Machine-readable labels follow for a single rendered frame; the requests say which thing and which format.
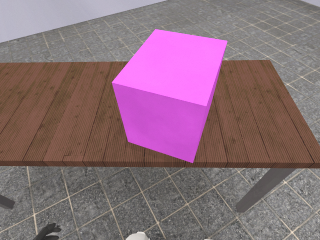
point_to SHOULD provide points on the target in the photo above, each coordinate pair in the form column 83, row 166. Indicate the carton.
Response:
column 165, row 91

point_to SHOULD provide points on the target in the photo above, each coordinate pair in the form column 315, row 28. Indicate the table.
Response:
column 65, row 114

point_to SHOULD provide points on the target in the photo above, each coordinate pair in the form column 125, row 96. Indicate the left robot hand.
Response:
column 50, row 228

